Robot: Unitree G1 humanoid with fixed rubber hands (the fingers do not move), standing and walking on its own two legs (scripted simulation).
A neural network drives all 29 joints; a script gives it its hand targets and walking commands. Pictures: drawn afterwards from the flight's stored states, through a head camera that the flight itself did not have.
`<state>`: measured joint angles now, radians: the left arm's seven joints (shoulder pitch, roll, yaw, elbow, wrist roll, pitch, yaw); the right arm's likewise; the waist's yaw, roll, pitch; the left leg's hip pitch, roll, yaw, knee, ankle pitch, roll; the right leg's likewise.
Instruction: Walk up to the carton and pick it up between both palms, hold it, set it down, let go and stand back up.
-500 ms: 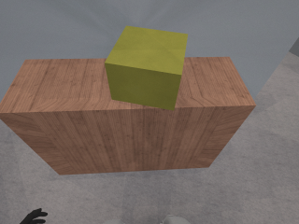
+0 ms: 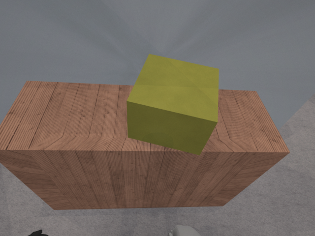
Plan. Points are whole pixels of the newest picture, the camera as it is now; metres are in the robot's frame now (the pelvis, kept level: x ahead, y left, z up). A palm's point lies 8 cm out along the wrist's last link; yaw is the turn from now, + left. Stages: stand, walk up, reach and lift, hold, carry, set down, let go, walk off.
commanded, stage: walk up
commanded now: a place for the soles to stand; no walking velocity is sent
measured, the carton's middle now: (173, 102) +0.54 -0.07 +0.00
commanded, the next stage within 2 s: stand in 1.86 s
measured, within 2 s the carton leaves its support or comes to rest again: neither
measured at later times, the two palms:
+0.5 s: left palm (52, 221) +0.19 +0.25 -0.10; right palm (284, 224) +0.18 -0.37 -0.09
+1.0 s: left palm (57, 212) +0.21 +0.25 -0.10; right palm (279, 211) +0.21 -0.37 -0.09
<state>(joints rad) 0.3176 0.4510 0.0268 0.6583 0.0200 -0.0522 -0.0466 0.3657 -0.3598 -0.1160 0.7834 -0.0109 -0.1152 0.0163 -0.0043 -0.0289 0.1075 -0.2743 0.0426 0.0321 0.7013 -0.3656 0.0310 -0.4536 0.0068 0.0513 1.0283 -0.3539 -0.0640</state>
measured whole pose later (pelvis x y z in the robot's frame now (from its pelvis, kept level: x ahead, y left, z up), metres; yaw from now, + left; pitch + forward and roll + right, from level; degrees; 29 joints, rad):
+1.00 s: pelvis +0.11 -0.06 -0.01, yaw -2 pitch -1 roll -1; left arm 0.31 0.45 0.03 0.67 0.02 -0.01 -0.02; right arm 0.22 -0.36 -0.05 0.79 -0.01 -0.06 -0.02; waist 0.01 -0.03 0.04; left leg -0.43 0.04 0.03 0.77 -0.31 0.02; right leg -0.37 0.03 0.04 0.76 -0.37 -0.01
